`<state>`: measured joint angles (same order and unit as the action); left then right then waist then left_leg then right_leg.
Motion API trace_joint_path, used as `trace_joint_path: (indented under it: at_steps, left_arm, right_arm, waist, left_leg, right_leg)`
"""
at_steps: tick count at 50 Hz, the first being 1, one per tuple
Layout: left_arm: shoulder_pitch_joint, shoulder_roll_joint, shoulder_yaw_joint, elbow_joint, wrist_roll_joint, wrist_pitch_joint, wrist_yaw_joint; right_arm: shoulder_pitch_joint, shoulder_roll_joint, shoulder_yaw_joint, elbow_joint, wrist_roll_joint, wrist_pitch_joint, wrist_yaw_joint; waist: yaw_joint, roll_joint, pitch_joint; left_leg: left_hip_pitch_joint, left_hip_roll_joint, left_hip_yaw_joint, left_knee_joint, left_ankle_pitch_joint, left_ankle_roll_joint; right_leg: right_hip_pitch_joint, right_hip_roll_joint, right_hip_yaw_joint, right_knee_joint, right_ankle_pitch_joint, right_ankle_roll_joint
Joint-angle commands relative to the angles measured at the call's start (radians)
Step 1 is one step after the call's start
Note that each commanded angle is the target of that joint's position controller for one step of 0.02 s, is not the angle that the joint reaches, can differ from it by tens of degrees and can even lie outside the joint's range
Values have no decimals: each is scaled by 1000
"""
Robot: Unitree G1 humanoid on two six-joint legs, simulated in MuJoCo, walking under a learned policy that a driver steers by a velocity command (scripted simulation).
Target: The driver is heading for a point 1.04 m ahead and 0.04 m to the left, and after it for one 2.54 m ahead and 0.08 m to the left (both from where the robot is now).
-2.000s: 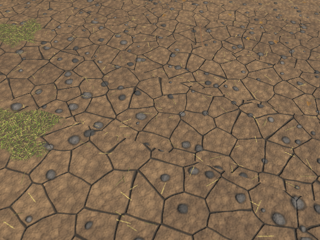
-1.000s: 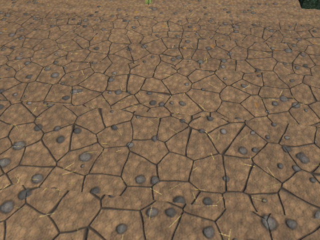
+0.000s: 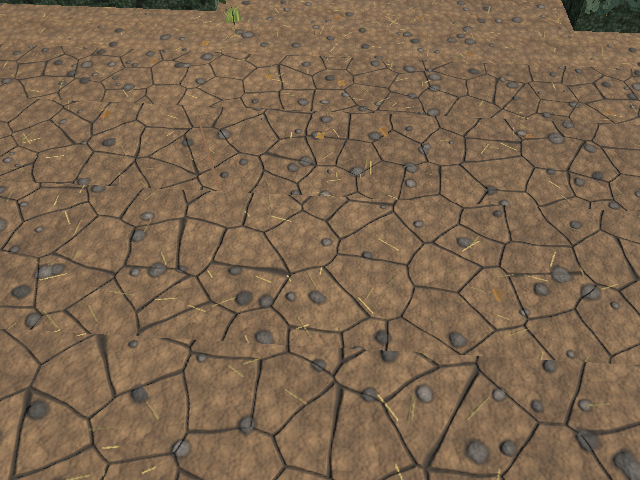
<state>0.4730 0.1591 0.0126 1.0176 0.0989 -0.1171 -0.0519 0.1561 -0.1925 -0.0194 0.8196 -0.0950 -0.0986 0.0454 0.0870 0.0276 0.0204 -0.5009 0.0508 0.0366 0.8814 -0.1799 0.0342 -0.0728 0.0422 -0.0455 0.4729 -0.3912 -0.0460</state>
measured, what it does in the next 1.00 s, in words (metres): goes down: left foot, then right foot 0.17 m lower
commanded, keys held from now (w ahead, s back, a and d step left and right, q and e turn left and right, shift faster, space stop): w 1.00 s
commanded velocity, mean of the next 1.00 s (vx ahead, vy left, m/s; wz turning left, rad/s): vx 0.50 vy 0.00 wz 0.00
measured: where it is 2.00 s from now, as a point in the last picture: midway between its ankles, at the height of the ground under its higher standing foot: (373, 291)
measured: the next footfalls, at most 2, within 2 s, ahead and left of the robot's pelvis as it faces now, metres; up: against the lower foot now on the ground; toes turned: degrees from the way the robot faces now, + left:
left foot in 0.02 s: +0.07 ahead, +0.11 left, +0.00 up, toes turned +3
right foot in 0.48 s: +0.43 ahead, -0.11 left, -0.17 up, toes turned -4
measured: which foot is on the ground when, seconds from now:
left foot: up 0.00-0.00, down 0.02-0.50, up 0.52-0.90, down 0.92-1.00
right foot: down 0.00-0.04, up 0.06-0.46, down 0.48-0.96, up 0.98-1.00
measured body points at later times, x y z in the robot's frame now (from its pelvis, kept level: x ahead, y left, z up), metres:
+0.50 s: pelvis +0.30 -0.01 -0.13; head +0.31 -0.02 +0.32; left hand +0.50 +0.20 -0.23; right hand +0.15 -0.20 -0.28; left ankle +0.05 +0.11 -0.69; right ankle +0.40 -0.10 -0.89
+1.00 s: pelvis +0.60 +0.04 -0.18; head +0.61 +0.05 +0.27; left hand +0.58 +0.27 -0.33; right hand +0.80 -0.19 -0.27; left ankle +0.71 +0.12 -0.90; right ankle +0.42 -0.10 -0.85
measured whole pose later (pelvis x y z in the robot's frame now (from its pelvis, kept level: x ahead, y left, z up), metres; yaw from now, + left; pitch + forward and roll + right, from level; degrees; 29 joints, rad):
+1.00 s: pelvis +0.60 +0.04 -0.18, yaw +1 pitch +0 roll -1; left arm 0.39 0.19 0.04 0.99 0.07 -0.09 -0.08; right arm 0.04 -0.24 -0.02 0.84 -0.05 -0.13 0.04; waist 0.05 0.00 0.02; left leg -0.47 -0.02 0.05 0.59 -0.14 0.08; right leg -0.11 -0.01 0.02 0.87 -0.52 -0.03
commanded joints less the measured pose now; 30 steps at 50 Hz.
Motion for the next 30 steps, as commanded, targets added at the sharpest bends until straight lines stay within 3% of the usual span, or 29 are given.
trace_joint_path:
  at_steps: [1, 2, 3, 4, 5, 6, 7, 8, 9, 10, 11, 12, 13, 14, 15, 17, 18, 20, 21, 22, 23, 24, 25, 26, 27, 28, 29, 30]
  left_arm:
    - [-168, 257, 65, -107, -16, -18, -1]
    - [-154, 212, 62, -107, -21, -25, -31]
    - [45, 25, 20, -77, -29, -34, -49]
    - [-79, 43, 25, -158, -65, -44, -40]
    - [-200, 118, 43, -205, -76, -30, -19]
    - [-229, 158, 53, -212, -56, -13, 4]
    - [-203, 116, 37, -205, -35, -1, 16]
    - [-212, 41, 4, -193, 3, 20, 13]
    - [-227, 20, -4, -193, 13, 29, 10]
    - [-194, 13, -18, -181, 25, 32, -8]
    - [-227, 32, -20, -182, 32, 19, -25]
    - [-288, 62, -11, -193, 12, 15, -32]
    - [-324, 86, -11, -207, -10, 9, -31]
    - [-366, 74, -12, -219, -20, 17, -31]
    - [-395, 95, -12, -243, -17, 29, -32]
    - [-444, 138, -6, -273, 6, 53, -21]
    - [-467, 152, -1, -269, 16, 54, -15]
    - [-536, 148, -7, -285, 8, 60, -9]
    - [-555, 143, -12, -279, -1, 63, -8]
    - [-521, 148, -8, -254, -8, 63, -5]
    - [-343, 161, 2, -187, -15, 61, 1]
    - [-87, 233, 42, -104, -23, 41, 15]
    - [182, 289, 78, -62, -3, 38, 13]
    - [222, 289, 75, -53, -6, 47, -1]
    - [236, 266, 76, -45, 12, 67, 0]
    - [137, 297, 87, -59, -18, 71, -1]
    - [18, 263, 76, -88, -32, 70, -9]
    - [-116, 108, 24, -139, -23, 43, 1]
  right_arm:
    - [392, -148, -77, 61, 11, -26, -25]
    - [461, -164, -82, 79, 18, -34, -45]
    - [420, -201, -62, 41, 15, -31, -35]
    - [466, -197, -73, 72, -12, -43, -9]
    - [359, -189, -76, 90, 12, -53, 13]
    - [276, -117, -55, 84, 36, -49, 20]
    - [215, -66, -37, 73, 27, -45, 15]
    - [165, 0, -13, 59, 14, -27, -7]
    - [175, 18, -7, 55, 25, -25, -21]
    - [214, 2, -7, 75, 19, -23, -42]
    - [222, 37, 14, 68, 12, -39, -64]
    - [306, -1, 10, 90, 15, -46, -70]
    - [331, -30, 6, 91, 19, -50, -71]
    - [387, -73, 5, 119, 17, -43, -53]
    - [405, -83, 7, 134, 14, -38, -34]
    - [430, -77, 19, 147, 31, -43, -8]
    - [418, -67, 28, 147, 38, -51, -4]
    - [475, -82, 27, 175, 58, -45, -21]
    - [496, -87, 23, 191, 60, -30, -33]
    - [517, -98, 19, 206, 56, -16, -33]
    - [482, -113, 19, 219, 31, 2, -16]
    - [495, -113, 20, 230, 7, 8, 11]
    - [586, -26, 39, 271, -12, 5, 50]
    - [568, 12, 50, 224, 19, 16, 72]
    - [385, -76, 22, 146, 32, 16, 79]
    - [267, -83, 18, 68, 43, 1, 75]
    - [224, -111, 6, 49, 46, -11, 50]
    - [207, -77, 14, 51, 18, -24, 11]
  waist:
    - [-242, 16, -18]
    - [-267, 98, -87]
    - [-127, 222, -229]
    - [-201, 80, -57]
    - [-155, 48, 99]
    - [-119, -69, 62]
    - [-87, -74, 46]
    - [-67, -48, 64]
    - [-87, -6, 56]
    - [-92, 20, 24]
    - [-113, -22, 11]
    - [-153, -4, 5]
    - [-176, -56, -19]
    - [-174, -5, 6]
    - [-171, 9, 45]
    - [-157, -1, 110]
    - [-160, -19, 104]
    - [-200, -16, 133]
    - [-217, -22, 154]
    - [-212, -36, 147]
    - [-134, -45, 132]
    - [-50, -101, 50]
    - [32, -243, -157]
    - [46, -285, -391]
    - [100, -166, -297]
    - [67, -141, -165]
    - [12, -81, -50]
    - [-53, 1, -5]
  left_leg:
    - [534, -109, 131, -89, -36, 20]
    - [674, -20, -31, -274, 32, 119]
    - [830, 243, -492, -339, 650, 409]
    - [686, 342, -703, -434, 564, 483]
    - [537, 381, -680, -445, 344, 454]
    - [444, 347, -599, -426, 270, 413]
    - [340, 306, -495, -421, 342, 375]
    - [236, 221, -370, -436, 168, 293]
    - [166, 155, -287, -446, 101, 270]
    - [107, 96, -222, -404, 42, 242]
    - [137, 45, -173, -347, -14, 202]
    - [167, 36, -166, -305, -20, 200]
    - [80, -27, -81, -249, -81, 162]
    - [-76, -28, -76, -282, -129, 155]
    - [-119, 10, -124, -274, -178, 176]
    - [11, 92, -251, -236, -175, 218]
    - [84, 97, -257, -178, -182, 212]
    - [275, 104, -297, -127, -122, 195]
    - [332, 96, -303, -91, -77, 178]
    - [356, 77, -293, -29, -4, 169]
    - [304, 83, -286, 112, 54, 151]
    - [184, 13, -207, 312, 123, 116]
    - [-146, -103, -101, 705, -116, 12]
    - [-311, -145, -103, 914, -539, -36]
    - [-468, -150, -107, 1010, -578, -42]
    - [-607, -85, -69, 961, -491, -20]
    - [-613, -22, -80, 890, -394, 3]
    - [-476, 72, -172, 552, -117, 36]
  right_leg:
    - [-345, -151, 62, 364, 677, -182]
    - [-457, -70, 51, 687, 446, -146]
    - [-649, 75, 94, 1001, -260, -63]
    - [-851, 90, 259, 1067, -237, -50]
    - [-981, -16, 246, 1092, -150, -24]
    - [-951, -70, 217, 1045, -77, -7]
    - [-883, -102, 219, 960, 25, 6]
    - [-830, -166, 205, 764, 167, 4]
    - [-755, -157, 149, 670, 246, 13]
    - [-671, -148, 109, 644, 391, -1]
    - [-695, -176, 154, 450, 696, 3]
    - [-706, -163, 114, 363, 814, 17]
    - [-576, -148, 65, 179, 998, 17]
    - [-394, -108, -2, 169, 996, 16]
    - [-358, -111, 0, 181, 937, 19]
    - [-460, -140, 48, 152, 795, 19]
    - [-458, -146, 62, 111, 764, 17]
    - [-525, -162, 62, -27, 708, 16]
    - [-514, -168, 57, -115, 703, 7]
    - [-429, -161, 31, -176, 710, 5]
    - [-239, -184, 50, -246, 792, -12]
    - [95, -150, -29, -222, 894, -38]
    - [622, -239, 40, 73, 1227, -207]
    - [883, -406, 240, 198, 1295, -347]
    - [831, -395, 308, 139, 1131, -322]
    - [643, -408, 353, -4, 657, -312]
    - [379, -421, 385, -116, 349, -315]
    - [138, -423, 345, -213, 361, -296]
Velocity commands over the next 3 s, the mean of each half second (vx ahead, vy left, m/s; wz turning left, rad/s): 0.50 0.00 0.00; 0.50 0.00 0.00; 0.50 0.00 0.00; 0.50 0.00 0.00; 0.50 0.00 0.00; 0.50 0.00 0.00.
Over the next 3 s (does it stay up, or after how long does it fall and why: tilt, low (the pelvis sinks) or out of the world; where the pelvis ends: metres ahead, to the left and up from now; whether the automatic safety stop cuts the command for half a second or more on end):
stays up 1.73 -0.04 -0.44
